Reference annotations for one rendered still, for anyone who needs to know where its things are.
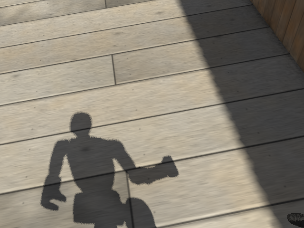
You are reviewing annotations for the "robot right hand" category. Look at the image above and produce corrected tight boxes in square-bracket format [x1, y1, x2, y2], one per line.
[287, 213, 304, 228]

